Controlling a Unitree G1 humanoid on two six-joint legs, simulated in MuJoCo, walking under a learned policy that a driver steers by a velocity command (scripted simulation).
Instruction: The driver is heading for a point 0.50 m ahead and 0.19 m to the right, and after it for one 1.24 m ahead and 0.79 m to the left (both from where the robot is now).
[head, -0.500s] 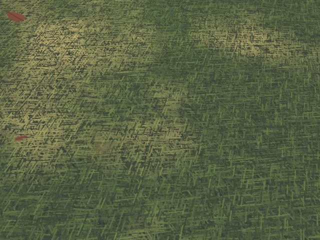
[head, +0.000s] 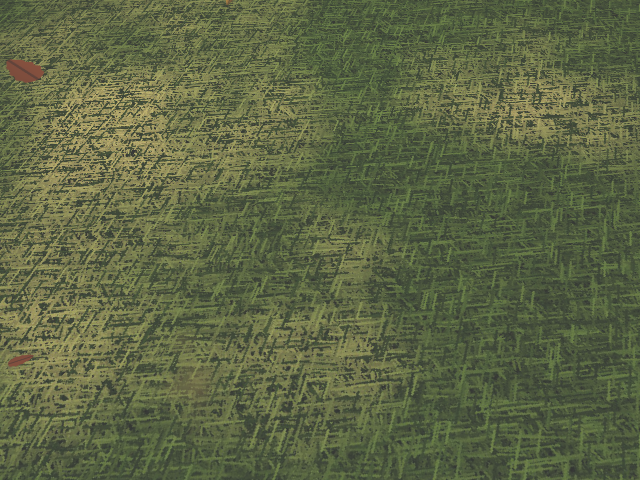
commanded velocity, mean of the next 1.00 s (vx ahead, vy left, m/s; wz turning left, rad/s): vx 0.33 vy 0.00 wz -0.38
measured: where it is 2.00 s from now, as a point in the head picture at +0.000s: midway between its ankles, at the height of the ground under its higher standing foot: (468, 298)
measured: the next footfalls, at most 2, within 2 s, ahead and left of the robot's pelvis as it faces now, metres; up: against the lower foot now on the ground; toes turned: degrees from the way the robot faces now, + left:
left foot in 0.26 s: +0.20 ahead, +0.14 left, +0.00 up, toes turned -3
right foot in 0.68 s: +0.23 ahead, -0.17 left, +0.00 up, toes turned -20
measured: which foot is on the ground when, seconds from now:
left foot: up 0.00-0.24, down 0.26-0.68, up 0.70-1.00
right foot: down 0.00-0.28, up 0.30-0.66, down 0.68-1.00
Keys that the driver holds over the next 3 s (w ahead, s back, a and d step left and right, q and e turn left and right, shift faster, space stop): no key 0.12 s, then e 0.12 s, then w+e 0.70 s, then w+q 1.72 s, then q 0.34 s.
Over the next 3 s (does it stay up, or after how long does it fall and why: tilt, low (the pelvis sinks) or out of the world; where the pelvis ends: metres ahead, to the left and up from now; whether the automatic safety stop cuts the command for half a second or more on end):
stays up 1.34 -0.17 0.00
